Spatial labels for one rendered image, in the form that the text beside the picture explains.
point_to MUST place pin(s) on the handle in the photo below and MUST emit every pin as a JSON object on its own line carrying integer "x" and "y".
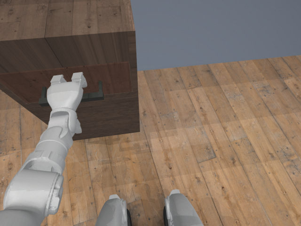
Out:
{"x": 85, "y": 98}

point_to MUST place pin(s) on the robot thigh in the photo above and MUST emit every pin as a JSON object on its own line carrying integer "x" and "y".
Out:
{"x": 113, "y": 213}
{"x": 181, "y": 211}

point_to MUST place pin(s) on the left robot upper arm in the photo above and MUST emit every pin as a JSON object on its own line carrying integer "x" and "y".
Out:
{"x": 34, "y": 195}

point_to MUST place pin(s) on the cabinet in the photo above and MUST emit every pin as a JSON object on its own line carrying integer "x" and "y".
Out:
{"x": 47, "y": 34}

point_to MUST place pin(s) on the right robot thigh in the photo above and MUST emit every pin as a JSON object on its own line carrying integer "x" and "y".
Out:
{"x": 181, "y": 211}

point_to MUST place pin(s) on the drawer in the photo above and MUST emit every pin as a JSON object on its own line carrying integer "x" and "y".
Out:
{"x": 28, "y": 85}

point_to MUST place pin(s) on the robot left hand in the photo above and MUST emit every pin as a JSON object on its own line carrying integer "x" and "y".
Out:
{"x": 63, "y": 94}

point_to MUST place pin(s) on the left robot thigh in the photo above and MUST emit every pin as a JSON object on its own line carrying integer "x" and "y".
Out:
{"x": 113, "y": 213}

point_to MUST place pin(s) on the robot left forearm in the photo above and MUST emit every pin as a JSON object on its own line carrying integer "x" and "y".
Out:
{"x": 53, "y": 147}

